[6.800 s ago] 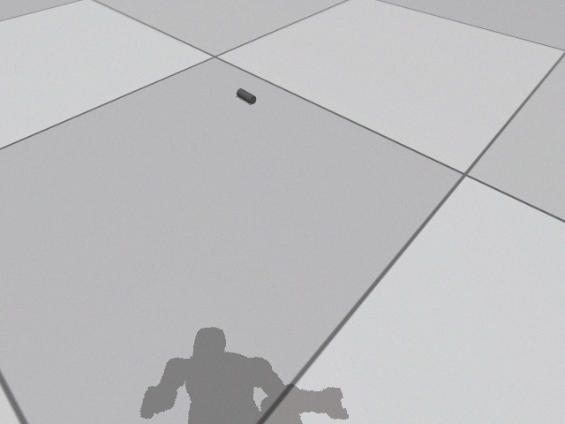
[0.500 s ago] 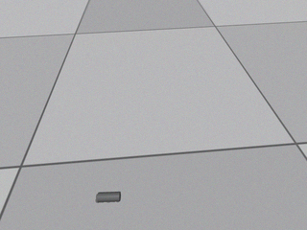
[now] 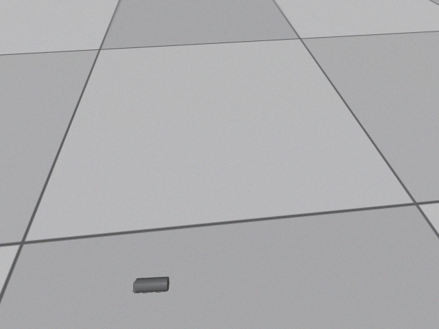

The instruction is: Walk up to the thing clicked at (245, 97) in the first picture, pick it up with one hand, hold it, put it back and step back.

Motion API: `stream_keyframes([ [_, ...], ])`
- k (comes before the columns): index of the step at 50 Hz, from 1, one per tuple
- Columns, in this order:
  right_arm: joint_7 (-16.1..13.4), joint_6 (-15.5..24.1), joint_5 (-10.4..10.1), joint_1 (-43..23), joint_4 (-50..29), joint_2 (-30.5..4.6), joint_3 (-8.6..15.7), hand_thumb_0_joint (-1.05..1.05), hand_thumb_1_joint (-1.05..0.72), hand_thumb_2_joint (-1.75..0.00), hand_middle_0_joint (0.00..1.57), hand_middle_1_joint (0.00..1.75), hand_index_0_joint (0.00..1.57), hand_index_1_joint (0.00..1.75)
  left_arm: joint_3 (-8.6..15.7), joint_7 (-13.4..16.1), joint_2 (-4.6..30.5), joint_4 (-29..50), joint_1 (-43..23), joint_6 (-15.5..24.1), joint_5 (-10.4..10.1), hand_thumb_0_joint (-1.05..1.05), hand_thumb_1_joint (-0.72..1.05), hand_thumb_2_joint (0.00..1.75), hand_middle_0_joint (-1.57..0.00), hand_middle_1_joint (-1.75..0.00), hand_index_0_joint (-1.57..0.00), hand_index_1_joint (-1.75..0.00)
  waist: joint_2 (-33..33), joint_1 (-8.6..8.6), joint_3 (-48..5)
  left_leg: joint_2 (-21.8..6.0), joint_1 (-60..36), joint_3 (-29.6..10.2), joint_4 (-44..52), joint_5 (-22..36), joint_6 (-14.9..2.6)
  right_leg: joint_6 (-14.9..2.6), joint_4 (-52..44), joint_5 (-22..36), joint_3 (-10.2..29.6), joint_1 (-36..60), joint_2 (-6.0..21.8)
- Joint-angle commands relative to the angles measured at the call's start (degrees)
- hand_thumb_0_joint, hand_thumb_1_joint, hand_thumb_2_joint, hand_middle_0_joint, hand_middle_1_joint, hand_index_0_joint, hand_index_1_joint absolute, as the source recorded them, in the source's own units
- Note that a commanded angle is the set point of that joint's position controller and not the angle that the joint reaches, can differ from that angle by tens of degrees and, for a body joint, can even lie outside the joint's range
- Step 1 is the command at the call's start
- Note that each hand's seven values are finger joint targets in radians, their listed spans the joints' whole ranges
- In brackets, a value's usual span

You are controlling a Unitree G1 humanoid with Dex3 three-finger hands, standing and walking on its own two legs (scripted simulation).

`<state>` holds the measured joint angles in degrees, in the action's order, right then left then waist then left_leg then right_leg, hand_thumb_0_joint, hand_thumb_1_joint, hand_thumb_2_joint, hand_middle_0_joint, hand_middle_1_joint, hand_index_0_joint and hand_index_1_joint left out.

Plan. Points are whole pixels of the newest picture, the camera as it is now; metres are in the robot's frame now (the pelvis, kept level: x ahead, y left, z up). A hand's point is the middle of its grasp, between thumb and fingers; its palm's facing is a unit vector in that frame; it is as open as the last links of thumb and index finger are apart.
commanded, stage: walk up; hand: left
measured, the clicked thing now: (152, 284) +0.44 +0.30 -0.75
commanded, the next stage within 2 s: none
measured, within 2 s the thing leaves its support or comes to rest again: neither
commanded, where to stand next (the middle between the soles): +0.01 +0.00 m, yaw +2 degrees
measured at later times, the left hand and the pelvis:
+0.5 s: hand out of the picture +0.11 +0.29 -0.17, palm faces -0.04 -0.92 -0.40, open 7.4 cm; pelvis +0.06 +0.02 -0.02, yaw -1 degrees
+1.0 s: hand out of the picture +0.03 +0.28 -0.16, palm faces -0.04 -0.90 -0.44, open 7.3 cm; pelvis -0.02 +0.00 -0.03, yaw -2 degrees
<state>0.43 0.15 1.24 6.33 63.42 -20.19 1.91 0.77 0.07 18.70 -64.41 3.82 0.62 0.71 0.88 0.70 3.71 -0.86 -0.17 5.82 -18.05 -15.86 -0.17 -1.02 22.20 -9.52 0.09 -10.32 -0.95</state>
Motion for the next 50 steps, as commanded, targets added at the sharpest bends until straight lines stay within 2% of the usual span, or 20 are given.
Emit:
stream_keyframes([
  [1,0.2,1.4,0.6,1.0,-5.6,-14.0,3.9,0.0,-0.9,-0.9,0.2,0.3,0.2,0.3,3.9,0.3,15.3,5.1,1.8,1.8,0.6,0.0,0.9,0.9,-0.2,-0.3,-0.2,-0.3,0.7,-0.75,-5.2,-6.5,5.1,-4.8,-0.4,-12.9,-5.23,-3.04,2.8,-11.8,5.1,3.0,5.0],
  [5,1.0,1.5,0.9,3.3,-7.8,-14.2,4.5,0.0,-0.9,-0.9,0.2,0.3,0.2,0.3,3.8,-0.9,13.4,8.5,-0.7,1.9,1.2,0.0,0.9,0.9,-0.2,-0.3,-0.2,-0.3,3.4,0.91,8.1,-10.5,6.2,-12.3,5.1,-23.1,-8.97,-2.56,8.1,-17.3,3.4,-14.9,1.9],
  [7,0.7,2.0,0.7,5.1,-8.9,-16.2,5.2,0.0,-0.9,-0.9,0.2,0.3,0.2,0.3,4.0,-0.9,12.8,10.4,-1.1,2.6,1.3,0.0,0.9,0.9,-0.2,-0.3,-0.2,-0.3,5.2,1.35,8.1,-16.3,1.0,-15.4,3.1,-3.8,-12.51,-1.04,13.9,-14.6,-1.2,-18.7,1.3],
  [9,0.9,1.9,0.4,3.5,-10.9,-15.9,5.0,0.0,-0.9,-0.9,0.2,0.3,0.2,0.3,4.1,-0.6,12.3,10.4,4.7,3.8,0.9,0.0,0.9,0.9,-0.2,-0.3,-0.2,-0.3,3.0,-1.51,3.4,-13.0,1.9,-9.2,-7.9,15.0,-10.64,-2.14,3.9,-10.5,-1.6,-8.3,1.4],
  [10,1.1,2.0,-0.2,0.9,-12.9,-13.9,4.3,0.0,-0.9,-0.9,0.2,0.3,0.2,0.3,5.1,-0.2,15.0,8.8,11.9,4.5,0.7,0.0,0.9,0.9,-0.2,-0.3,-0.2,-0.3,-4.3,-4.99,-0.8,-6.6,9.4,-3.0,-22.7,22.0,-6.17,-3.13,-0.1,5.6,5.2,5.3,3.7],
  [12,0.1,1.8,-0.7,0.8,-16.4,-11.0,3.4,0.0,-0.9,-0.9,0.2,0.3,0.2,0.3,7.1,0.8,24.2,9.0,20.4,4.6,0.3,0.0,0.9,0.9,-0.2,-0.3,-0.2,-0.3,-13.5,-7.63,-4.0,4.9,31.8,-7.6,-44.9,-20.1,-1.55,-16.51,-3.1,32.2,34.9,20.9,23.8],
  [14,0.0,1.1,-1.0,4.2,-15.3,-11.9,3.8,0.0,-0.9,-0.9,0.2,0.3,0.2,0.3,6.3,1.2,19.8,12.1,15.3,4.3,-1.0,0.0,0.9,0.9,-0.2,-0.3,-0.2,-0.3,-4.1,-3.91,-3.0,1.5,32.5,-14.5,-52.0,-15.9,-1.81,-16.17,-0.1,35.7,22.0,17.2,21.1],
  [18,0.1,0.4,-1.5,7.2,-13.8,-11.3,4.0,0.0,-0.9,-0.9,0.2,0.3,0.2,0.3,3.8,1.9,14.1,16.0,6.3,2.9,0.1,0.0,0.9,0.9,-0.2,-0.3,-0.2,-0.3,-8.0,0.13,0.0,1.1,22.6,-9.0,-37.5,-7.8,0.37,-10.47,0.5,32.6,4.0,1.5,10.8],
  [22,-1.6,0.5,-1.4,6.2,-13.2,-10.3,3.7,0.0,-0.9,-0.9,0.2,0.3,0.2,0.3,4.3,1.7,15.8,17.9,5.9,-0.4,0.0,0.0,0.9,0.9,-0.2,-0.3,-0.2,-0.3,-13.1,-0.91,-1.3,1.6,19.1,-3.6,-20.7,0.1,0.8,-8.76,9.7,34.7,4.0,1.4,10.1],
  [25,-2.5,0.7,-0.3,12.1,-12.6,-14.3,5.6,0.0,-0.9,-0.9,0.2,0.3,0.2,0.3,3.8,1.6,13.5,20.0,4.0,-2.9,-2.1,0.0,0.9,0.9,-0.2,-0.3,-0.2,-0.3,-1.9,3.32,-6.0,0.2,5.5,-5.3,-9.1,33.6,-1.28,-2.86,24.9,16.0,1.5,-7.9,3.5],
  [27,-2.7,0.8,-0.6,9.9,-16.0,-19.7,6.4,0.0,-0.9,-0.9,0.2,0.3,0.2,0.3,4.2,2.3,12.2,19.4,11.0,-4.2,-2.7,0.0,0.9,0.9,-0.2,-0.3,-0.2,-0.3,9.1,1.15,-13.0,-21.3,6.0,-30.7,-6.1,54.1,-14.17,0.29,47.8,-29.3,6.8,-9.8,-5.2],
  [28,-3.0,0.4,-1.3,6.9,-16.7,-21.3,6.9,0.0,-0.9,-0.9,0.2,0.3,0.2,0.3,4.4,2.8,14.3,17.9,12.4,-5.0,-2.2,0.0,0.9,0.9,-0.2,-0.3,-0.2,-0.3,9.5,0.54,-12.6,-24.6,10.0,-35.2,-5.1,44.9,-18.35,0.3,55.0,-30.4,10.1,-9.7,-4.0],
  [32,-3.7,-0.5,-0.3,-0.8,-20.6,-16.0,5.9,0.0,-0.9,-0.9,0.2,0.3,0.2,0.3,5.4,1.8,15.2,16.3,13.2,-5.6,-1.6,0.0,0.9,0.9,-0.2,-0.3,-0.2,-0.3,8.3,-2.49,-7.7,-15.6,17.8,-19.7,-7.2,27.4,-13.43,0.83,57.7,-22.0,9.7,-11.8,-2.2],
  [37,-2.5,-1.2,1.1,0.2,-21.9,-16.3,6.0,0.0,-0.9,-0.9,0.2,0.3,0.2,0.3,5.8,0.7,13.3,17.7,11.5,-4.6,-1.2,0.0,0.9,0.9,-0.2,-0.3,-0.2,-0.3,9.9,-0.57,-9.3,-13.1,13.6,-17.2,-9.1,18.0,-12.51,2.23,33.8,-22.9,3.8,-8.5,-0.1],
  [41,-1.5,-2.9,0.6,-1.1,-22.8,-16.7,5.9,0.0,-0.9,-0.9,0.2,0.3,0.2,0.3,7.0,0.3,13.5,14.6,18.9,-3.1,0.0,0.0,0.9,0.9,-0.2,-0.3,-0.2,-0.3,9.9,-3.01,-10.7,-11.3,21.4,-18.2,-13.1,7.3,-8.39,-0.29,7.9,-13.4,0.0,3.0,0.1],
  [42,-1.3,-3.2,0.0,0.3,-22.8,-13.8,5.0,0.0,-0.9,-0.9,0.2,0.3,0.2,0.3,7.4,0.3,15.6,15.5,17.8,-2.3,1.2,0.0,0.9,0.9,-0.2,-0.3,-0.2,-0.3,0.9,-2.82,-7.3,-6.3,29.1,-15.2,-20.2,-2.3,-5.21,-1.98,3.0,-18.3,7.9,2.7,3.1],
  [43,-1.4,-2.6,-0.4,-1.9,-24.5,-10.3,4.5,0.0,-0.9,-0.9,0.2,0.3,0.2,0.3,9.1,0.5,22.7,18.5,13.3,-2.1,2.4,0.0,0.9,0.9,-0.2,-0.3,-0.2,-0.3,-17.3,-3.84,-1.8,6.3,39.8,-9.3,-35.1,-17.3,-0.57,-9.96,-4.8,-22.3,33.5,-6.4,20.6],
  [44,-2.4,-2.8,0.2,-5.8,-24.5,-14.8,5.9,0.0,-0.9,-0.9,0.2,0.3,0.2,0.3,9.8,0.9,27.9,21.2,7.8,-1.7,2.5,0.0,0.9,0.9,-0.2,-0.3,-0.2,-0.3,-17.1,-5.13,1.8,5.3,33.6,-17.8,-46.6,-20.0,0.74,-17.92,-9.3,-18.3,41.8,-20.3,29.2],
  [47,-1.4,-2.0,-1.2,3.1,-20.1,-13.1,5.8,0.0,-0.9,-0.9,0.2,0.3,0.2,0.3,7.7,1.9,18.2,21.2,-0.7,0.0,2.0,0.0,0.9,0.9,-0.2,-0.3,-0.2,-0.3,-6.4,1.84,1.4,7.3,32.4,-16.6,-53.1,-8.8,0.48,-10.54,2.9,3.9,14.7,-11.4,14.7],
  [50,-0.1,-0.3,-0.7,4.8,-18.3,-13.5,4.7,0.0,-0.9,-0.9,0.2,0.3,0.2,0.3,7.4,0.8,15.8,20.8,6.6,1.7,2.9,0.0,0.9,0.9,-0.2,-0.3,-0.2,-0.3,-12.3,-2.94,-4.9,4.4,33.1,-9.6,-37.2,-9.7,1.53,-9.0,2.5,-13.0,12.2,6.1,10.7],
])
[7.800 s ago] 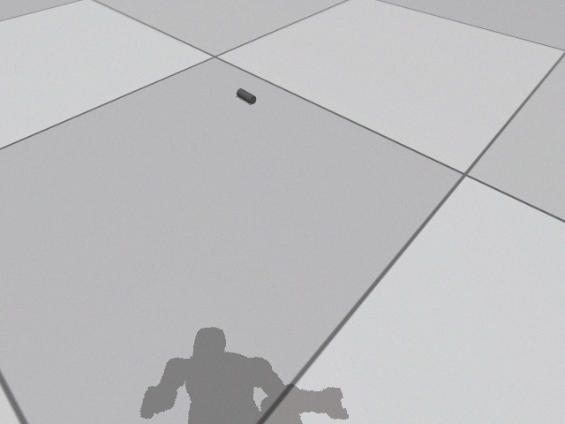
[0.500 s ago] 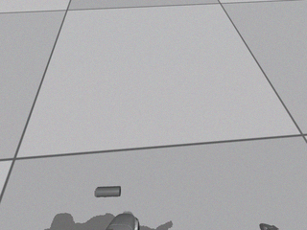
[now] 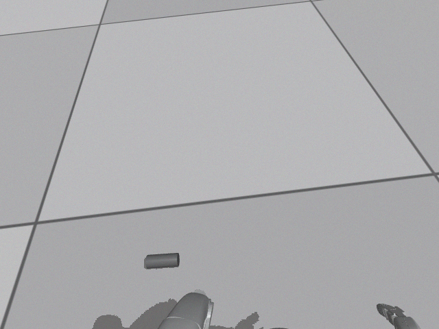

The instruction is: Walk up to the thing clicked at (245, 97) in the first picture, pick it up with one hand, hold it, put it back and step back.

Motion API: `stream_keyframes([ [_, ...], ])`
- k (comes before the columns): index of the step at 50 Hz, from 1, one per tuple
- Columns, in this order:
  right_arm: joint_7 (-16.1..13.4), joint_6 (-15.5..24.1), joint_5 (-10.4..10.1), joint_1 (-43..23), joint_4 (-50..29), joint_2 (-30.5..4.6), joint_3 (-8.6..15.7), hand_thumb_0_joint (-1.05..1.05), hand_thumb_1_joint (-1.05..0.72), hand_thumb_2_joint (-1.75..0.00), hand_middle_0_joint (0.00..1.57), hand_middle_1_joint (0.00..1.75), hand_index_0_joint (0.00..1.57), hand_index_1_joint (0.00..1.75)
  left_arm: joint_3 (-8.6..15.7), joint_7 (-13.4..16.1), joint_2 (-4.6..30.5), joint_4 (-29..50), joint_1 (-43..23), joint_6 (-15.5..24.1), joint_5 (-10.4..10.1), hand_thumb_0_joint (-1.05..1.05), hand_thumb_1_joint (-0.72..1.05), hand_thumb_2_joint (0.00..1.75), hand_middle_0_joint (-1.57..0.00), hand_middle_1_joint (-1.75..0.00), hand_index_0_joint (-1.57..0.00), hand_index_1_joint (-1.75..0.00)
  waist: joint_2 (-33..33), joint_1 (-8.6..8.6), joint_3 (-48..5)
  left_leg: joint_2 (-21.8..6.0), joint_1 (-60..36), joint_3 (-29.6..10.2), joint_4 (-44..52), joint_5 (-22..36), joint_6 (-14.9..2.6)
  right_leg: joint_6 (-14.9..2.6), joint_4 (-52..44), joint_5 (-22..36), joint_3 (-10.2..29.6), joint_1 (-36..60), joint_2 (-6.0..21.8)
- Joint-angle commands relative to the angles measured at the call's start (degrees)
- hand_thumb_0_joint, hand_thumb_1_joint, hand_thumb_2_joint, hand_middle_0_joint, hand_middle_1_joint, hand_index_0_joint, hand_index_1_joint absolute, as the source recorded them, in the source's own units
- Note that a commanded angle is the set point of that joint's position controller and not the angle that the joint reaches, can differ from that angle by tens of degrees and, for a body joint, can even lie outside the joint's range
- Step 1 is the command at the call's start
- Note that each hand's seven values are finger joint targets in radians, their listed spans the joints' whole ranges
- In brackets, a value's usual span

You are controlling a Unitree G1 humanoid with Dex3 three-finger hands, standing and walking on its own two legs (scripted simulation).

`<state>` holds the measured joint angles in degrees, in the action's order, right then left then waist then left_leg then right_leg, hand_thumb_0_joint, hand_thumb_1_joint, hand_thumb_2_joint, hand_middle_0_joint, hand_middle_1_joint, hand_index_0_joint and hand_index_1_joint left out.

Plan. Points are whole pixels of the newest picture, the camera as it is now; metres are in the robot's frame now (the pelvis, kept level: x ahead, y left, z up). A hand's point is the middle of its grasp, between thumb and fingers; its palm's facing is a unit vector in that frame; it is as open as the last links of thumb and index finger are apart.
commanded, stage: walk up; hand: left
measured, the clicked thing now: (162, 260) +0.44 +0.31 -0.72
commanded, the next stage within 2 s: none
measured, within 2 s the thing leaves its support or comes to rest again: neither
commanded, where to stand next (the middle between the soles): +0.03 +0.00 m, yaw +5 degrees
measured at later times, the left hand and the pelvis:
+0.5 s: hand out of the picture +0.11 +0.28 -0.13, palm faces +0.05 -0.92 -0.39, open 7.4 cm; pelvis +0.03 +0.01 +0.01, yaw +4 degrees
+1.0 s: hand out of the picture +0.04 +0.28 -0.14, palm faces +0.07 -0.93 -0.37, open 7.4 cm; pelvis +0.00 +0.01 +0.01, yaw +5 degrees
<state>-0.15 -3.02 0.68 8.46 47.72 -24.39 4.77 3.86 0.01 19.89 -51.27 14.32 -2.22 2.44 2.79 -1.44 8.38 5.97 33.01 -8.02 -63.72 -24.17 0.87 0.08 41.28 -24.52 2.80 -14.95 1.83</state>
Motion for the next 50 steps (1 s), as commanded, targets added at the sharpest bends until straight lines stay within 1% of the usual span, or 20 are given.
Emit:
stream_keyframes([
  [1,1.2,3.4,0.4,-0.1,-3.6,-9.8,1.9,0.0,-0.9,-0.9,0.2,0.3,0.2,0.3,4.9,0.5,16.3,7.3,-0.4,4.7,1.1,0.0,0.9,0.9,-0.2,-0.3,-0.2,-0.3,-16.2,-3.26,-8.2,-3.1,2.5,6.2,12.5,-3.3,0.0,-11.31,-17.5,-4.2,12.5,14.6,9.7],
  [5,2.6,5.1,1.2,-3.1,-5.4,-10.0,2.4,0.0,-0.9,-0.9,0.2,0.3,0.2,0.3,5.5,-0.6,20.4,6.7,6.4,5.0,-0.3,0.0,0.9,0.9,-0.2,-0.3,-0.2,-0.3,-14.2,-4.34,-2.5,-5.4,-1.5,7.0,27.4,-7.0,-2.0,-13.61,-19.2,-3.3,18.0,13.2,15.4],
  [7,2.3,6.3,0.9,8.2,-1.6,-9.0,2.8,0.0,-0.9,-0.9,0.2,0.3,0.2,0.3,4.0,-1.1,18.3,8.4,1.2,4.4,-0.8,0.0,0.9,0.9,-0.2,-0.3,-0.2,-0.3,-11.1,3.54,-6.6,-3.5,-23.7,10.3,42.4,3.8,-3.73,-9.61,-8.8,11.0,7.6,2.5,10.6],
  [8,1.7,7.1,1.2,15.1,0.1,-11.6,4.4,0.0,-0.9,-0.9,0.2,0.3,0.2,0.3,2.4,-1.0,14.1,9.0,2.1,4.3,-1.1,0.0,0.9,0.9,-0.2,-0.3,-0.2,-0.3,-1.6,6.74,-11.4,-6.9,-41.0,0.1,44.8,3.0,-5.45,-5.65,8.1,14.5,1.1,-9.6,4.7],
  [9,1.5,7.5,2.0,19.6,-0.3,-19.4,5.9,0.0,-0.9,-0.9,0.2,0.3,0.2,0.3,1.6,-1.0,10.4,11.3,-1.8,4.6,-1.8,0.0,0.9,0.9,-0.2,-0.3,-0.2,-0.3,13.0,8.62,-8.3,-24.1,-44.0,-31.6,50.9,-7.8,-10.73,-2.02,20.1,-6.9,-3.8,-30.9,-5.3],
  [10,1.5,7.5,0.5,19.1,-0.7,-20.2,6.0,0.0,-0.9,-0.9,0.2,0.3,0.2,0.3,3.1,0.1,17.1,10.7,-5.9,4.6,-1.0,0.0,0.9,0.9,-0.2,-0.3,-0.2,-0.3,2.0,8.89,-2.8,-29.7,-32.3,-37.3,52.1,-8.9,-16.12,-2.89,21.8,-9.1,6.6,-28.4,-0.6],
  [12,1.2,7.8,0.0,12.7,-2.9,-14.8,3.8,0.0,-0.9,-0.9,0.2,0.3,0.2,0.3,2.4,-0.5,15.9,8.1,1.2,4.8,-2.2,0.0,0.9,0.9,-0.2,-0.3,-0.2,-0.3,-1.8,2.96,-1.5,-22.5,-31.9,-20.3,48.8,2.1,-13.13,-2.9,21.7,-1.2,6.6,-25.4,0.7],
  [19,-0.2,6.8,-0.2,8.4,-3.6,-9.8,0.8,0.0,-0.9,-0.9,0.2,0.3,0.2,0.3,1.5,-0.3,11.4,5.7,0.5,4.5,-2.6,0.0,0.9,0.9,-0.2,-0.3,-0.2,-0.3,6.1,1.79,-2.3,-16.1,-17.4,3.1,39.9,49.0,-10.96,-0.4,2.4,9.6,-3.3,-3.9,0.9],
  [24,-0.7,2.8,-1.8,3.1,-4.7,-10.3,0.7,0.0,-0.9,-0.9,0.2,0.3,0.2,0.3,2.2,1.1,13.9,3.9,-0.2,3.2,-2.0,0.0,0.9,0.9,-0.2,-0.3,-0.2,-0.3,3.8,-0.25,-5.6,-13.1,-10.7,0.9,29.4,28.8,-7.32,-1.96,-8.5,17.7,-3.9,7.0,-1.5],
  [26,-1.0,2.5,-2.4,6.6,-4.0,-7.4,-0.2,0.0,-0.9,-0.9,0.2,0.3,0.2,0.3,2.8,1.2,17.7,5.0,-1.8,3.7,-1.2,0.0,0.9,0.9,-0.2,-0.3,-0.2,-0.3,-9.3,0.65,-8.4,-6.4,-8.5,2.7,18.8,13.0,-3.41,-6.52,-15.5,36.8,11.5,8.7,11.2],
  [27,-1.5,1.8,-2.2,9.7,-2.1,-7.5,0.0,0.0,-0.9,-0.9,0.2,0.3,0.2,0.3,2.7,1.0,19.2,5.4,-5.0,3.4,-2.2,0.0,0.9,0.9,-0.2,-0.3,-0.2,-0.3,-14.0,1.93,-11.7,-2.2,-14.0,5.3,9.5,-6.1,-2.44,-14.83,-18.9,35.7,20.1,2.5,19.9],
  [28,-1.8,1.2,-1.6,9.7,-0.9,-9.2,0.7,0.0,-0.9,-0.9,0.2,0.3,0.2,0.3,2.6,1.2,19.2,6.3,-6.1,3.4,-1.8,0.0,0.9,0.9,-0.2,-0.3,-0.2,-0.3,-14.4,1.28,-11.6,-2.6,-15.5,3.4,2.0,-13.8,-2.21,-17.46,-19.3,31.8,24.7,-1.1,21.3],
  [31,-1.3,1.2,-1.7,10.5,0.9,-9.8,1.0,0.0,-0.9,-0.9,0.2,0.3,0.2,0.3,2.4,1.8,17.0,6.1,-8.8,3.1,-1.1,0.0,0.9,0.9,-0.2,-0.3,-0.2,-0.3,-11.7,1.62,-12.5,-2.6,-10.9,1.4,-2.2,-8.8,-1.89,-13.88,-18.0,18.7,15.8,0.9,14.7],
  [37,-0.1,3.0,0.0,14.0,6.1,-8.3,0.7,0.0,-0.9,-0.9,0.2,0.3,0.2,0.3,2.5,0.6,16.5,5.0,-10.2,1.3,-0.4,0.0,0.9,0.9,-0.2,-0.3,-0.2,-0.3,-14.4,2.13,-12.6,-3.3,-20.8,11.6,32.5,-2.3,-1.84,-9.09,-18.6,-9.1,10.8,-2.8,10.3],
  [39,-0.4,3.7,1.5,10.4,6.0,-10.3,1.2,0.0,-0.9,-0.9,0.2,0.3,0.2,0.3,1.2,0.2,12.6,3.8,-7.0,0.8,-1.4,0.0,0.9,0.9,-0.2,-0.3,-0.2,-0.3,-5.0,1.13,-9.3,-8.3,-25.2,-0.5,43.0,-4.7,-4.5,-3.69,-11.2,-9.1,7.7,-12.3,5.9],
  [40,-0.4,4.0,2.0,4.2,3.7,-15.2,1.7,0.0,-0.9,-0.9,0.2,0.3,0.2,0.3,1.1,0.2,12.1,3.9,-11.1,0.9,-2.2,0.0,0.9,0.9,-0.2,-0.3,-0.2,-0.3,5.8,2.12,-4.3,-22.3,-14.5,-21.1,51.2,-22.2,-10.28,-0.5,-1.9,-7.2,1.5,-16.4,-1.2],
  [41,-0.4,4.4,1.3,-0.4,2.7,-16.9,2.0,0.0,-0.9,-0.9,0.2,0.3,0.2,0.3,2.7,0.4,15.6,2.9,-14.5,1.1,-1.5,0.0,0.9,0.9,-0.2,-0.3,-0.2,-0.3,3.3,2.79,1.5,-27.2,-1.8,-23.4,53.9,-23.6,-14.42,-0.74,8.1,-5.0,3.9,-9.5,-0.7],
  [44,-0.8,6.7,1.6,-3.7,3.2,-10.8,-0.3,0.0,-0.9,-0.9,0.2,0.3,0.2,0.3,1.4,-0.3,11.1,-0.5,-7.8,2.1,-2.9,0.0,0.9,0.9,-0.2,-0.3,-0.2,-0.3,0.8,-1.16,-3.3,-18.9,-15.6,-5.9,44.8,9.5,-9.75,-1.55,5.7,2.2,4.6,-7.6,-2.1],
  [49,0.3,5.1,1.3,3.4,4.5,-12.2,0.6,0.0,-0.9,-0.9,0.2,0.3,0.2,0.3,1.3,-0.4,12.0,-2.0,-7.4,4.3,-1.1,0.0,0.9,0.9,-0.2,-0.3,-0.2,-0.3,6.0,1.93,-7.0,-15.0,-21.4,0.2,37.2,11.0,-7.99,-2.52,-15.3,5.9,-3.3,3.6,-5.0],
  [50,-0.4,3.3,-0.4,0.7,4.8,-10.6,0.1,0.0,-0.9,-0.9,0.2,0.3,0.2,0.3,1.5,0.6,14.2,-1.6,-10.4,3.6,-2.1,0.0,0.9,0.9,-0.2,-0.3,-0.2,-0.3,3.2,1.28,-1.7,-13.2,-17.6,1.5,31.0,34.0,-5.2,-2.85,-11.7,31.7,2.9,-0.3,1.3],
])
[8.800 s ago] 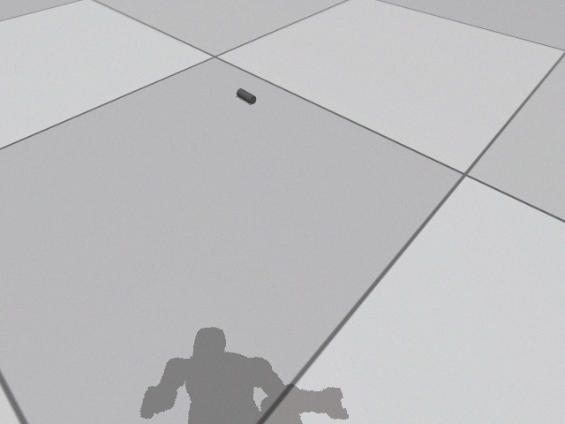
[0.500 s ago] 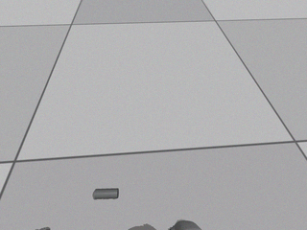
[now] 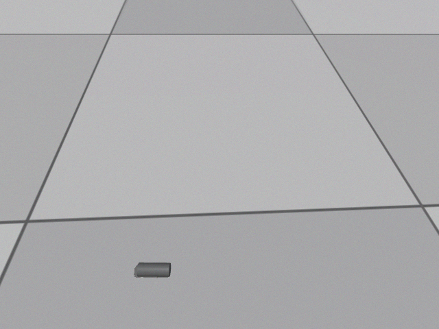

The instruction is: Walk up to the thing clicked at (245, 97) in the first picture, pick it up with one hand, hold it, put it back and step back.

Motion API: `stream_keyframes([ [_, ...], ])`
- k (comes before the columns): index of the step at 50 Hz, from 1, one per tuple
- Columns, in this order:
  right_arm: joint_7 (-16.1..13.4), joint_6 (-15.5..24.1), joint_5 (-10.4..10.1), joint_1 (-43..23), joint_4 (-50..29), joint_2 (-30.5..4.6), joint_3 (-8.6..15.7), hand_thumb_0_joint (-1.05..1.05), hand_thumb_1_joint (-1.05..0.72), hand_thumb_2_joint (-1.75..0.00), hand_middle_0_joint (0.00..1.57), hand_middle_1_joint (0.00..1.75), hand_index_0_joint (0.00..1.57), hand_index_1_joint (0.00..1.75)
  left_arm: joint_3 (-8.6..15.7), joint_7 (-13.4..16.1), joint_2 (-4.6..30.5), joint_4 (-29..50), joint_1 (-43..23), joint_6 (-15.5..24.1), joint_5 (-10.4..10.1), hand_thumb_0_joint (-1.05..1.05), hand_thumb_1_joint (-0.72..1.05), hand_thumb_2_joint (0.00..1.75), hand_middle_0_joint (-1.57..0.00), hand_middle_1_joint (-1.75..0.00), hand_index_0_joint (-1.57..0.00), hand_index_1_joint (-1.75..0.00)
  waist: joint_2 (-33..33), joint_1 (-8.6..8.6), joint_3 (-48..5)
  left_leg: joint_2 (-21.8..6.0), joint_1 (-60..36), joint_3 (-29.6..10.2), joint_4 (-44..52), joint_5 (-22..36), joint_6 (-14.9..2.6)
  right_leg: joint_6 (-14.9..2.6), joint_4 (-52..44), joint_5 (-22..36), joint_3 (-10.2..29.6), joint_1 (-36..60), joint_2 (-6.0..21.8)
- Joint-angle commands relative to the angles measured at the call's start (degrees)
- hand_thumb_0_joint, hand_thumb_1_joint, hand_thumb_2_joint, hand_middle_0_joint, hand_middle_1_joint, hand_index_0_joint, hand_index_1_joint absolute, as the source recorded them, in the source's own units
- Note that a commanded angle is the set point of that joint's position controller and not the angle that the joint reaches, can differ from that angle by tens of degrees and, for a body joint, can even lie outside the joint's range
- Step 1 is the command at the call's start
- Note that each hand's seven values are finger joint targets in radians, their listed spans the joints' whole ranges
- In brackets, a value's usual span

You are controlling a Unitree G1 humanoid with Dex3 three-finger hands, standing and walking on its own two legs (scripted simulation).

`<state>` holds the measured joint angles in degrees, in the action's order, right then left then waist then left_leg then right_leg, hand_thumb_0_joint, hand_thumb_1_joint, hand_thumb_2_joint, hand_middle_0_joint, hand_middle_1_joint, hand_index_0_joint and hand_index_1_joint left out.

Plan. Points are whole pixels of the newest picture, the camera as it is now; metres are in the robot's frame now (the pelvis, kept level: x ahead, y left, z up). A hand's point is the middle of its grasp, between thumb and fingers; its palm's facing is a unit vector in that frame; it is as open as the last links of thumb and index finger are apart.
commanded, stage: walk up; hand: left
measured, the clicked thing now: (154, 269) +0.47 +0.27 -0.73
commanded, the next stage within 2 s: none
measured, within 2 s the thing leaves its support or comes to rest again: neither
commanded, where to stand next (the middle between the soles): +0.04 -0.01 m, yaw +0 degrees
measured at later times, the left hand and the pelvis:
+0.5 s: hand out of the picture +0.01 +0.29 -0.15, palm faces -0.04 -0.94 -0.34, open 7.4 cm; pelvis -0.07 +0.02 +0.00, yaw -2 degrees
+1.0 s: hand out of the picture +0.06 +0.24 -0.12, palm faces -0.03 -0.90 -0.44, open 7.4 cm; pelvis -0.01 -0.03 +0.01, yaw -1 degrees
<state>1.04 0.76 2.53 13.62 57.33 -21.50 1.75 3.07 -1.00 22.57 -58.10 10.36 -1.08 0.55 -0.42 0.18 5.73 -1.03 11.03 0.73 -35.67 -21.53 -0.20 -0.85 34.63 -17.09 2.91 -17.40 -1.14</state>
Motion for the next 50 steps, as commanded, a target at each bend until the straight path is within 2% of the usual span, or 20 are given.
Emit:
stream_keyframes([
  [1,-2.2,-1.2,-3.5,-3.6,-5.8,-12.5,3.1,0.0,-0.9,-0.9,0.2,0.3,0.2,0.3,2.6,2.0,13.5,6.1,-5.8,2.3,-0.8,0.0,0.9,0.9,-0.2,-0.3,-0.2,-0.3,1.7,0.28,-2.6,-3.7,4.7,-4.8,0.0,31.6,-2.95,-4.09,-1.5,37.3,6.4,4.6,7.4],
  [3,-2.5,-2.0,-4.1,-4.9,-6.9,-11.6,3.8,0.0,-0.9,-0.9,0.2,0.3,0.2,0.3,3.0,2.3,16.2,5.5,-0.7,2.1,-1.3,0.0,0.9,0.9,-0.2,-0.3,-0.2,-0.3,-4.2,-1.5,-8.3,1.5,3.4,-1.2,-12.8,16.9,-1.12,-10.99,-6.7,48.5,14.4,6.5,16.4],
  [5,-2.8,-3.4,-3.1,-4.1,-7.8,-11.3,4.5,0.0,-0.9,-0.9,0.2,0.3,0.2,0.3,2.9,2.7,16.5,7.6,-2.4,1.6,0.0,0.0,0.9,0.9,-0.2,-0.3,-0.2,-0.3,-10.0,-1.09,-10.1,4.2,8.0,-6.0,-27.0,-14.3,-1.76,-14.94,-10.2,44.0,21.8,5.9,22.5],
  [8,-2.0,-3.3,-3.3,0.2,-7.1,-10.8,4.5,0.0,-0.9,-0.9,0.2,0.3,0.2,0.3,2.7,3.3,14.7,9.9,-6.9,1.1,1.6,0.0,0.9,0.9,-0.2,-0.3,-0.2,-0.3,-8.1,0.46,-11.1,3.3,6.8,-6.3,-26.0,-10.1,-1.53,-12.38,-7.2,26.7,12.4,1.6,15.6],
  [13,-1.8,-0.8,-1.5,3.6,-2.8,-10.5,4.6,0.0,-0.9,-0.9,0.2,0.3,0.2,0.3,1.7,1.8,12.0,10.1,-6.1,-0.8,1.3,0.0,0.9,0.9,-0.2,-0.3,-0.2,-0.3,-8.3,0.85,-11.4,3.8,-2.4,1.5,11.8,1.1,-0.44,-7.86,-1.5,-2.8,9.8,0.2,8.8],
  [14,-2.1,-0.1,0.0,1.1,-3.6,-12.0,4.9,0.0,-0.9,-0.9,0.2,0.3,0.2,0.3,1.0,1.6,9.4,9.6,-3.3,-1.3,0.6,0.0,0.9,0.9,-0.2,-0.3,-0.2,-0.3,-3.3,-0.11,-8.9,-0.9,-6.2,-9.0,15.8,-2.2,-1.75,-4.55,3.2,-7.5,10.4,-9.1,5.7],
  [15,-2.3,0.4,0.6,-3.8,-5.9,-18.5,5.7,0.0,-0.9,-0.9,0.2,0.3,0.2,0.3,0.5,1.5,7.2,9.9,-3.6,-1.1,0.0,0.0,0.9,0.9,-0.2,-0.3,-0.2,-0.3,8.5,-0.65,-5.3,-16.5,-2.7,-30.3,22.3,-12.5,-6.59,-0.66,9.9,-10.6,5.8,-18.0,-1.1],
  [16,-2.2,0.6,-0.9,-7.4,-6.9,-23.0,6.6,0.0,-0.9,-0.9,0.2,0.3,0.2,0.3,2.6,2.2,13.3,8.9,-8.7,-0.9,0.8,0.0,0.9,0.9,-0.2,-0.3,-0.2,-0.3,9.3,1.75,-0.9,-24.3,13.7,-35.6,25.0,-14.4,-14.09,0.24,17.8,-15.5,8.1,-9.9,1.4],
  [18,-2.3,1.9,-0.5,-13.6,-7.7,-16.8,4.7,0.0,-0.9,-0.9,0.2,0.3,0.2,0.3,2.7,1.5,12.7,6.6,-3.3,-0.5,0.0,0.0,0.9,0.9,-0.2,-0.3,-0.2,-0.3,2.0,-2.95,1.2,-16.0,10.3,-20.3,18.1,1.5,-10.97,-0.24,22.3,-8.0,8.8,-8.0,0.0],
  [20,-2.4,3.1,-0.5,-9.2,-6.6,-15.5,4.6,0.0,-0.9,-0.9,0.2,0.3,0.2,0.3,2.5,0.8,11.5,5.8,-1.9,0.0,-0.2,0.0,0.9,0.9,-0.2,-0.3,-0.2,-0.3,5.8,-1.42,-2.7,-12.4,2.4,-13.9,16.0,6.2,-8.19,-0.07,16.1,-6.1,5.3,-7.7,0.7],
  [23,-1.3,3.0,0.1,-1.3,-5.4,-18.4,6.3,0.0,-0.9,-0.9,0.2,0.3,0.2,0.3,2.7,-0.8,11.7,8.1,-6.3,1.5,1.4,0.0,0.9,0.9,-0.2,-0.3,-0.2,-0.3,11.2,3.4,-3.5,-13.1,-8.5,-16.9,18.3,-6.2,-10.11,0.42,10.5,-10.6,0.0,-12.3,0.4],
  [27,-0.2,3.0,-0.3,3.8,-7.5,-19.2,7.2,0.0,-0.9,-0.9,0.2,0.3,0.2,0.3,3.4,-1.9,13.0,9.9,-6.7,2.9,1.8,0.0,0.9,0.9,-0.2,-0.3,-0.2,-0.3,10.5,4.63,2.1,-17.3,-10.4,-22.2,21.5,-14.8,-14.24,-0.74,7.4,-15.1,-1.3,-16.7,3.2],
  [30,0.3,2.7,-0.6,1.6,-9.8,-17.8,6.6,0.0,-0.9,-0.9,0.2,0.3,0.2,0.3,3.4,-1.9,11.2,8.6,-0.1,4.4,1.3,0.0,0.9,0.9,-0.2,-0.3,-0.2,-0.3,10.5,1.52,-1.3,-14.1,-7.1,-14.3,15.3,5.7,-12.52,-1.38,-3.7,-8.9,-4.4,-4.1,2.5],
  [32,0.6,2.0,-1.5,-2.8,-12.6,-13.0,4.8,0.0,-0.9,-0.9,0.2,0.3,0.2,0.3,4.5,-0.6,12.4,4.8,13.3,5.7,1.1,0.0,0.9,0.9,-0.2,-0.3,-0.2,-0.3,2.6,-6.19,-8.3,-6.2,4.3,-3.1,-3.8,18.1,-6.66,-1.75,-16.6,3.4,-4.4,20.7,1.6],
  [33,0.7,2.0,-2.5,-3.5,-15.6,-8.2,3.2,0.0,-0.9,-0.9,0.2,0.3,0.2,0.3,6.1,0.2,19.1,5.0,18.0,6.1,1.8,0.0,0.9,0.9,-0.2,-0.3,-0.2,-0.3,-14.8,-8.15,-8.8,2.4,23.7,0.5,-21.2,1.2,-2.41,-5.11,-20.7,-6.3,21.7,29.6,15.1],
  [34,-0.1,1.5,-1.9,-5.3,-15.7,-11.3,4.1,0.0,-0.9,-0.9,0.2,0.3,0.2,0.3,6.1,0.2,21.8,6.7,14.8,6.0,1.4,0.0,0.9,0.9,-0.2,-0.3,-0.2,-0.3,-9.9,-7.08,-3.2,2.9,29.9,-6.1,-24.3,-10.3,-2.02,-11.26,-23.4,-10.8,32.0,23.4,24.2],
  [38,0.7,1.3,-2.2,3.9,-11.1,-13.3,4.7,0.0,-0.9,-0.9,0.2,0.3,0.2,0.3,4.3,1.0,16.0,10.3,7.6,6.9,-0.4,0.0,0.9,0.9,-0.2,-0.3,-0.2,-0.3,-2.9,-0.84,1.1,-0.1,25.2,-11.3,-23.5,1.2,-1.18,-7.49,-19.9,12.0,11.5,17.6,16.9],
  [42,0.4,-0.8,-2.2,6.4,-9.4,-10.4,4.4,0.0,-0.9,-0.9,0.2,0.3,0.2,0.3,3.0,2.2,13.2,11.8,5.1,7.0,0.0,0.0,0.9,0.9,-0.2,-0.3,-0.2,-0.3,-6.3,0.52,2.1,2.0,15.7,-8.7,-18.1,6.3,0.76,-5.07,-15.5,43.0,-1.0,8.5,13.8],
  [46,-0.1,-2.0,-2.6,2.9,-9.6,-9.5,3.5,0.0,-0.9,-0.9,0.2,0.3,0.2,0.3,2.4,3.3,12.0,13.0,1.9,5.0,-0.7,0.0,0.9,0.9,-0.2,-0.3,-0.2,-0.3,-9.3,-0.46,0.3,2.4,11.1,-4.1,-10.0,9.8,-0.24,-3.63,-11.1,48.9,-2.7,8.5,13.0],
  [50,-0.2,-3.2,-1.2,0.5,-11.2,-11.0,4.2,0.0,-0.9,-0.9,0.2,0.3,0.2,0.3,2.8,4.7,14.2,13.2,1.5,3.0,-1.5,0.0,0.9,0.9,-0.2,-0.3,-0.2,-0.3,-8.6,-0.35,-2.8,1.3,8.6,-3.1,-4.2,6.3,-1.44,-6.5,-3.5,48.9,0.4,9.8,16.8],
])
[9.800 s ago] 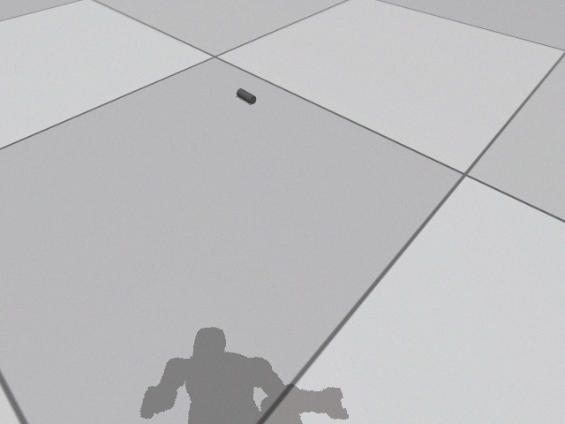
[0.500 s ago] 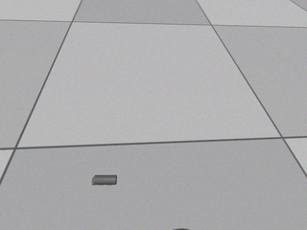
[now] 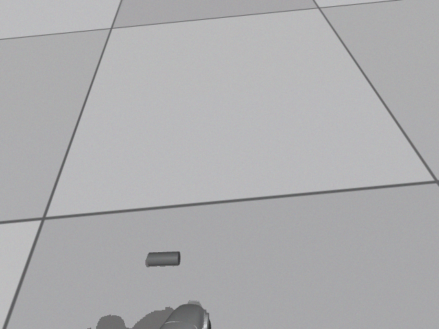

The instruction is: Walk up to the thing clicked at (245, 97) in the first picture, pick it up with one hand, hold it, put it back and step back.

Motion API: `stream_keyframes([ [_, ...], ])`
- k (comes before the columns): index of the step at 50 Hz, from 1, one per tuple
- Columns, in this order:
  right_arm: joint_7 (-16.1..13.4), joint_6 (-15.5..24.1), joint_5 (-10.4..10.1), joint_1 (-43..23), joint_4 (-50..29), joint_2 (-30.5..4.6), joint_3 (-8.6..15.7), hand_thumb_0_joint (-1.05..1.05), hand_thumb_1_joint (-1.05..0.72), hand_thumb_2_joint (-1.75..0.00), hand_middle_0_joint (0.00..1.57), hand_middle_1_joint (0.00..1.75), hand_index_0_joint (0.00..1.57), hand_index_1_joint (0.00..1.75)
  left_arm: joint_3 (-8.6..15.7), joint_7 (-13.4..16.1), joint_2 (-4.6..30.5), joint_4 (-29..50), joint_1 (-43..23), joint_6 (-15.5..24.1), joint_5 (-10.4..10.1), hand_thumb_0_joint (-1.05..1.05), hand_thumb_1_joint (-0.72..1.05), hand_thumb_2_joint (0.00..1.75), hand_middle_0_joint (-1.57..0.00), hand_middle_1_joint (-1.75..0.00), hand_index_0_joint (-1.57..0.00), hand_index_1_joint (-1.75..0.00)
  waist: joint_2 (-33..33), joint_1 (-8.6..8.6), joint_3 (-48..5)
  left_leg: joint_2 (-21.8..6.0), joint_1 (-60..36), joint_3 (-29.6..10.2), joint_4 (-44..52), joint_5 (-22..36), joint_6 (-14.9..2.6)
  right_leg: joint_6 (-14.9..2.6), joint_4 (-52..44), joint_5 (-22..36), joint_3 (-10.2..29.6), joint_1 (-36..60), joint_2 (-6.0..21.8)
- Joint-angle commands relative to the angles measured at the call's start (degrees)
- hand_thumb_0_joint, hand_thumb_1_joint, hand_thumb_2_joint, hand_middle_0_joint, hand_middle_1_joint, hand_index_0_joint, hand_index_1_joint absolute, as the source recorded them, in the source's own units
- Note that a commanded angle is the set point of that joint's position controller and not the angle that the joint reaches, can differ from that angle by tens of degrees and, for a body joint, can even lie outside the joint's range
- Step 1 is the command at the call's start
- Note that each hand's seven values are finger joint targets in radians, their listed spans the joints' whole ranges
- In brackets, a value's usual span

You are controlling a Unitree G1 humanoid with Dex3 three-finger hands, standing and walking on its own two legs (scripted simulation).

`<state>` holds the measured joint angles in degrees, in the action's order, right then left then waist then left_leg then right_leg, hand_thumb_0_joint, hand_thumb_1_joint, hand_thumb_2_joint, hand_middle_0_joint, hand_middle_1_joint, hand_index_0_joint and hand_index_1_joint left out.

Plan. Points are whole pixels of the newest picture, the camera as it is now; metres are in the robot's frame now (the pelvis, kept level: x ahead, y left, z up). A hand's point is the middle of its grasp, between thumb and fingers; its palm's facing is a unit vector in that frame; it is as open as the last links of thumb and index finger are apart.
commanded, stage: walk up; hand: left
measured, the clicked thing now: (164, 258) +0.48 +0.31 -0.74
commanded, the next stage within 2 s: none
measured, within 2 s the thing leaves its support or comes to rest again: neither
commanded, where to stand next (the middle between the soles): +0.05 +0.02 m, yaw +2 degrees
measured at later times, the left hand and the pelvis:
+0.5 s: hand out of the picture -0.03 +0.32 -0.14, palm faces -0.01 -0.86 -0.52, open 7.3 cm; pelvis -0.07 +0.02 -0.02, yaw -1 degrees
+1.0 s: hand out of the picture +0.04 +0.31 -0.15, palm faces -0.03 -0.95 -0.32, open 7.4 cm; pelvis -0.02 +0.05 +0.00, yaw +1 degrees
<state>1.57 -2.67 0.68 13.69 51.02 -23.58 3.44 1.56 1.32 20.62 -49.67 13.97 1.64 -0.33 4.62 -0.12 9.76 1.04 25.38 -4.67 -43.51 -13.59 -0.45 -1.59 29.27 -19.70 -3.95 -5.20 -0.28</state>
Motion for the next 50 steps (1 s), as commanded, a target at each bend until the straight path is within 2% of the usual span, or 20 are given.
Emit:
stream_keyframes([
  [1,-0.5,0.1,1.1,0.9,-5.0,-9.2,2.7,0.0,-0.9,-0.9,0.2,0.3,0.2,0.3,4.5,2.7,16.6,4.8,-2.3,0.1,-1.0,0.0,0.9,0.9,-0.2,-0.3,-0.2,-0.3,-13.1,0.7,-7.4,-1.3,-7.1,2.7,6.6,-0.4,-1.81,-6.43,3.9,51.1,7.6,-2.6,16.6],
  [2,-0.3,0.1,1.6,1.3,-5.3,-9.6,3.1,0.0,-0.9,-0.9,0.2,0.3,0.2,0.3,4.4,3.1,16.9,4.5,-2.4,0.0,-1.3,0.0,0.9,0.9,-0.2,-0.3,-0.2,-0.3,-12.1,1.57,-8.2,-1.6,-8.6,2.9,11.1,3.1,-2.67,-5.75,6.8,50.0,7.5,-1.8,16.4],
  [4,0.0,0.7,2.5,0.1,-7.3,-13.9,4.6,0.0,-0.9,-0.9,0.2,0.3,0.2,0.3,4.0,3.6,15.3,4.4,0.6,-0.2,-2.1,0.0,0.9,0.9,-0.2,-0.3,-0.2,-0.3,-0.4,1.93,-14.3,-8.4,-18.2,-3.8,15.1,46.5,-8.81,0.13,22.8,34.0,3.1,-4.7,6.2],
  [6,-0.1,0.7,0.9,0.3,-8.4,-15.0,5.6,0.0,-0.9,-0.9,0.2,0.3,0.2,0.3,4.2,4.5,13.5,3.2,1.0,-1.0,-2.9,0.0,0.9,0.9,-0.2,-0.3,-0.2,-0.3,10.4,3.64,-19.2,-18.6,-23.8,-16.0,14.5,66.4,-19.39,1.2,39.0,-20.5,4.6,-13.8,-4.5],
  [10,-0.7,-1.1,1.6,-8.4,-12.4,-10.8,4.9,0.0,-0.9,-0.9,0.2,0.3,0.2,0.3,4.2,4.6,14.8,0.7,4.2,-1.9,-2.5,0.0,0.9,0.9,-0.2,-0.3,-0.2,-0.3,4.0,0.74,-14.0,-13.0,-12.7,-5.6,15.8,33.2,-13.29,0.53,39.4,-12.8,6.7,-16.5,-1.1],
  [15,0.3,-1.7,2.5,-7.0,-13.0,-11.1,5.4,0.0,-0.9,-0.9,0.2,0.3,0.2,0.3,4.5,3.6,12.7,1.2,4.4,-1.0,-0.4,0.0,0.9,0.9,-0.2,-0.3,-0.2,-0.3,5.6,2.64,-14.8,-13.2,-13.1,-11.1,17.8,5.9,-14.3,1.51,21.5,-11.0,1.6,-14.9,-0.3],
  [18,0.2,-2.2,1.3,-9.4,-13.0,-10.9,4.9,0.0,-0.9,-0.9,0.2,0.3,0.2,0.3,5.5,2.4,12.8,-1.3,10.2,-0.2,1.3,0.0,0.9,0.9,-0.2,-0.3,-0.2,-0.3,2.4,-1.3,-14.4,-11.6,-0.5,-10.7,15.9,-12.3,-8.64,-1.33,4.4,-1.4,2.3,-1.6,-0.3],
  [19,-0.1,-2.3,0.9,-8.1,-12.3,-9.1,4.3,0.0,-0.9,-0.9,0.2,0.3,0.2,0.3,6.2,2.3,14.7,-0.8,10.6,0.3,2.4,0.0,0.9,0.9,-0.2,-0.3,-0.2,-0.3,-2.9,-1.74,-13.1,-8.6,7.8,-9.0,11.1,-20.3,-5.13,-3.25,0.2,-8.3,10.1,1.9,3.0],
  [20,-0.1,-1.8,0.4,-10.9,-13.5,-6.0,3.5,0.0,-0.9,-0.9,0.2,0.3,0.2,0.3,7.8,2.4,20.9,2.0,7.2,0.4,3.8,0.0,0.9,0.9,-0.2,-0.3,-0.2,-0.3,-20.7,-4.53,-7.1,4.6,15.9,-2.0,-8.4,-21.0,-0.63,-11.28,-14.9,-23.7,39.3,-8.9,21.8],
  [21,-1.1,-1.8,1.2,-13.5,-12.9,-10.5,4.7,0.0,-0.9,-0.9,0.2,0.3,0.2,0.3,8.3,2.7,25.1,4.5,0.1,0.4,4.1,0.0,0.9,0.9,-0.2,-0.3,-0.2,-0.3,-18.2,-4.5,-1.9,2.7,9.2,-8.7,-21.9,-20.0,1.06,-17.75,-18.2,-19.2,45.8,-24.4,30.6],
  [23,-0.3,-1.3,0.4,-6.1,-9.1,-10.3,5.0,0.0,-0.9,-0.9,0.2,0.3,0.2,0.3,6.6,2.9,18.3,5.0,-6.3,1.3,2.6,0.0,0.9,0.9,-0.2,-0.3,-0.2,-0.3,-5.6,1.66,-1.9,4.6,6.8,-10.3,-28.6,-11.9,0.92,-12.51,-9.8,2.1,26.1,-20.8,20.2],
  [24,-0.3,-0.7,-0.5,-2.1,-7.3,-10.2,4.8,0.0,-0.9,-0.9,0.2,0.3,0.2,0.3,6.6,2.3,16.9,5.5,-7.6,1.5,3.1,0.0,0.9,0.9,-0.2,-0.3,-0.2,-0.3,-8.1,2.75,-5.0,4.4,4.5,-7.1,-27.2,-9.0,1.18,-9.84,-10.3,-3.3,19.5,-17.9,15.7],
  [27,0.8,2.4,-0.1,-0.5,-5.2,-12.6,4.5,0.0,-0.9,-0.9,0.2,0.3,0.2,0.3,6.9,-0.6,15.9,6.1,-2.7,1.6,4.3,0.0,0.9,0.9,-0.2,-0.3,-0.2,-0.3,-20.4,-1.8,-8.4,2.9,4.6,4.5,-13.7,-12.1,2.29,-8.09,-13.6,-26.6,17.0,-6.8,11.2],
  [31,0.8,4.9,0.3,-6.9,-6.9,-11.5,3.6,0.0,-0.9,-0.9,0.2,0.3,0.2,0.3,7.8,-2.6,18.6,5.0,7.7,0.2,3.4,0.0,0.9,0.9,-0.2,-0.3,-0.2,-0.3,-18.2,-7.29,-3.3,1.6,5.6,6.0,2.7,-17.3,2.35,-10.53,-13.2,-20.4,20.5,0.6,13.9],
  [33,0.4,6.2,0.5,-3.4,-5.2,-9.0,3.1,0.0,-0.9,-0.9,0.2,0.3,0.2,0.3,7.0,-3.2,18.0,6.1,6.1,-0.3,2.8,0.0,0.9,0.9,-0.2,-0.3,-0.2,-0.3,-15.9,-4.69,-4.4,1.6,-3.6,7.7,13.4,-12.4,0.79,-9.73,-10.7,-12.5,16.2,-2.1,11.9],
  [35,-1.0,7.4,0.7,10.3,-0.7,-9.1,4.2,0.0,-0.9,-0.9,0.2,0.3,0.2,0.3,5.5,-3.6,15.2,8.2,1.6,-1.0,2.5,0.0,0.9,0.9,-0.2,-0.3,-0.2,-0.3,-8.1,3.49,-9.3,1.6,-26.1,8.3,27.6,-1.6,-0.58,-6.22,4.9,-7.2,7.6,-13.0,7.3],
  [37,-2.1,8.4,2.3,14.4,-2.3,-20.2,6.6,0.0,-0.9,-0.9,0.2,0.3,0.2,0.3,4.2,-3.5,9.9,10.4,0.9,-1.6,2.1,0.0,0.9,0.9,-0.2,-0.3,-0.2,-0.3,5.1,5.03,-7.2,-23.9,-35.2,-33.9,32.7,-30.4,-9.88,-0.56,29.5,-12.5,6.9,-44.3,-0.9],
  [38,-2.1,8.5,0.3,12.5,-3.1,-21.6,7.0,0.0,-0.9,-0.9,0.2,0.3,0.2,0.3,5.1,-3.0,15.7,10.0,-3.2,-1.2,2.4,0.0,0.9,0.9,-0.2,-0.3,-0.2,-0.3,-0.6,6.35,-1.2,-28.8,-25.3,-36.3,35.1,-29.6,-15.05,-0.91,31.0,-9.8,14.3,-42.6,4.5],
  [42,-2.7,9.6,-0.3,8.1,-4.8,-14.6,4.1,0.0,-0.9,-0.9,0.2,0.3,0.2,0.3,5.6,-4.0,16.5,4.9,4.2,-0.9,1.6,0.0,0.9,0.9,-0.2,-0.3,-0.2,-0.3,1.8,1.43,-1.2,-16.4,-20.5,-10.2,29.8,-0.8,-8.97,0.77,28.4,1.5,12.9,-32.3,4.7],
  [50,-2.5,5.2,-0.3,2.4,-6.0,-11.2,2.2,0.0,-0.9,-0.9,0.2,0.3,0.2,0.3,3.5,-1.6,10.8,1.9,-1.5,0.1,-0.5,0.0,0.9,0.9,-0.2,-0.3,-0.2,-0.3,10.1,1.42,-4.3,-9.6,-12.0,4.2,15.9,37.9,-8.32,1.72,10.2,10.1,-0.4,-12.5,0.9],
])
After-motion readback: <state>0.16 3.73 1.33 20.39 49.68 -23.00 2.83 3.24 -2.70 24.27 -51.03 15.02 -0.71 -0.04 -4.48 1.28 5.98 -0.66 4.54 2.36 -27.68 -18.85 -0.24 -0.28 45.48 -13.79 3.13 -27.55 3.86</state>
